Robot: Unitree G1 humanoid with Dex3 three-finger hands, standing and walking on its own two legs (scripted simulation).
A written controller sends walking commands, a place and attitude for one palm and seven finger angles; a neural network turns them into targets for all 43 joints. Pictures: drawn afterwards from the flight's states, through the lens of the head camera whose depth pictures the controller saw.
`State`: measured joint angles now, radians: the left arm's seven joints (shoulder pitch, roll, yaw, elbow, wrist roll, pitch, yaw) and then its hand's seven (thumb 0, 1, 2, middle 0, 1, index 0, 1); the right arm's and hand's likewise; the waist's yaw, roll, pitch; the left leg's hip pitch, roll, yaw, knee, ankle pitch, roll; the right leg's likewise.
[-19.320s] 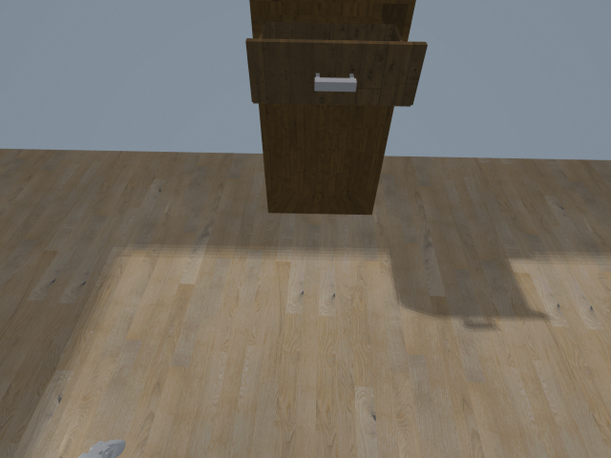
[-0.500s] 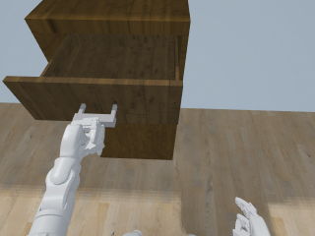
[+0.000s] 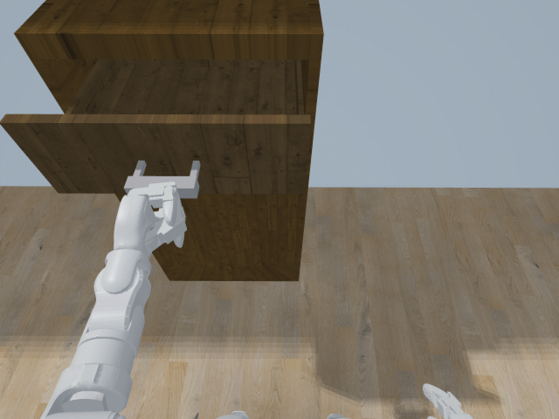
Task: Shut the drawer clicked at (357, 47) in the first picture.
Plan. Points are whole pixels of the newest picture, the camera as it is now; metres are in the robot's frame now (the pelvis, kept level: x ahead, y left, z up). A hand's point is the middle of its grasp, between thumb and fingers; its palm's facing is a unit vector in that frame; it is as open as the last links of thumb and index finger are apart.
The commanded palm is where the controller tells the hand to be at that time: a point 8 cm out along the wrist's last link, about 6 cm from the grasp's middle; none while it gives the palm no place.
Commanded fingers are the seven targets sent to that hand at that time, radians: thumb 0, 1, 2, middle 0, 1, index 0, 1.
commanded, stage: push the drawer shut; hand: left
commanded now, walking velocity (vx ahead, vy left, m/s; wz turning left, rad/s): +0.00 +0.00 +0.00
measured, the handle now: (165, 176) +0.45 +0.19 +0.07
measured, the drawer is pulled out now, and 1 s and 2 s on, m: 0.16 0.04 0.00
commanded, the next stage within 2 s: pull the fist back off the drawer in 1.68 s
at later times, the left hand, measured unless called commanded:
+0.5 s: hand (184, 188) +0.43 +0.16 +0.07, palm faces +0.01 -1.00 -0.05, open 3.2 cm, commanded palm +0.42 +0.21 +0.08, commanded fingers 0.00 0.90 0.90 -1.40 -1.60 -1.40 -1.60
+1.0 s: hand (191, 159) +0.49 +0.16 +0.07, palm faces +0.02 -1.00 -0.03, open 3.3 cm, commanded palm +0.48 +0.21 +0.08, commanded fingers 0.00 0.90 0.90 -1.40 -1.60 -1.40 -1.60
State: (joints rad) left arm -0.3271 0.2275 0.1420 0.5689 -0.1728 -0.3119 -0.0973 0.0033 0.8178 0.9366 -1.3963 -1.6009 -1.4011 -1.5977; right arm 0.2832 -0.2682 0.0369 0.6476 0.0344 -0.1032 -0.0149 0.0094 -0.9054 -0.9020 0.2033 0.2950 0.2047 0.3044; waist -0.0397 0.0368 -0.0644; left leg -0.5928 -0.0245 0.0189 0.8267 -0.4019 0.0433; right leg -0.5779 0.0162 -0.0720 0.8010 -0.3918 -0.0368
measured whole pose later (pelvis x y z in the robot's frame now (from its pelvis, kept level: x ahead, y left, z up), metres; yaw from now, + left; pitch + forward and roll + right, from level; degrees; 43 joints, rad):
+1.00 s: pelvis -0.01 +0.00 -0.02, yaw -1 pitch +17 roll -2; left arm -0.88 0.43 0.34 1.18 -0.09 -0.40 -0.15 0.04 0.78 0.92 -1.40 -1.60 -1.40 -1.60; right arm 0.38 -0.28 0.04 0.67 0.01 -0.02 0.00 0.00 -0.91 -0.90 0.20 0.29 0.20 0.30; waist -0.16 0.04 -0.09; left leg -0.81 0.00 0.02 0.92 -0.42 0.04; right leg -0.79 0.04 -0.08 0.87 -0.39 -0.04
